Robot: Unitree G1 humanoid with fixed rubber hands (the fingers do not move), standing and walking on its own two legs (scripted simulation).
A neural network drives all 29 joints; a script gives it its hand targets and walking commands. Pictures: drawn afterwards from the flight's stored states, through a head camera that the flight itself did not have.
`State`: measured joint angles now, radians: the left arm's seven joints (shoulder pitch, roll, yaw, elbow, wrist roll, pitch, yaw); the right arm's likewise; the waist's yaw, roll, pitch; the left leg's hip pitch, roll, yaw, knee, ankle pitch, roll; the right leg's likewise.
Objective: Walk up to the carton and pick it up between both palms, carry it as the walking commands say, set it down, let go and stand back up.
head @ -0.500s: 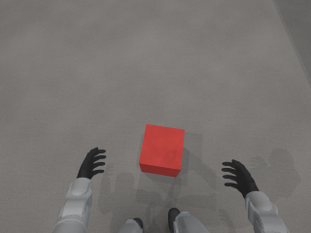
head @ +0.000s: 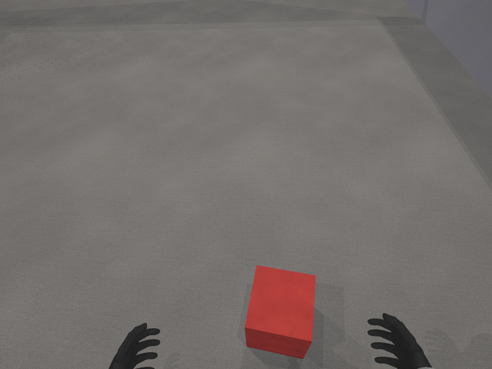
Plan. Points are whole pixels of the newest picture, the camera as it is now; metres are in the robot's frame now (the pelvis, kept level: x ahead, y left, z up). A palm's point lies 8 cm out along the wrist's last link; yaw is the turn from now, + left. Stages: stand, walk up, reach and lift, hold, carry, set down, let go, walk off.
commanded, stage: let go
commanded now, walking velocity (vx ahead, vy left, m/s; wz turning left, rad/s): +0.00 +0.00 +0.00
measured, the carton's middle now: (279, 312) +0.43 -0.07 -0.65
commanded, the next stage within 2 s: stand in 0.14 s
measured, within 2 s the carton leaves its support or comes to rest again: neither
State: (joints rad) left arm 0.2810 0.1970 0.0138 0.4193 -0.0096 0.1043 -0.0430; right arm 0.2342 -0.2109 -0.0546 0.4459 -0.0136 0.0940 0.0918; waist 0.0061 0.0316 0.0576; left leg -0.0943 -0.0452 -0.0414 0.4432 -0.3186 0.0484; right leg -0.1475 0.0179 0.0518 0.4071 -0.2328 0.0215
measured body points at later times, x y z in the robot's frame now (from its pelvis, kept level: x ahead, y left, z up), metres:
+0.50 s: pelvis +0.00 -0.04 +0.00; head +0.00 -0.05 +0.45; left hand +0.13 +0.26 -0.09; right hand +0.15 -0.32 -0.10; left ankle -0.05 +0.09 -0.74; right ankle -0.01 -0.14 -0.74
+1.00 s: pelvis +0.00 -0.04 +0.00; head +0.00 -0.05 +0.45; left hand +0.11 +0.27 -0.10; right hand +0.14 -0.33 -0.10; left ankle -0.05 +0.09 -0.74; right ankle -0.01 -0.14 -0.74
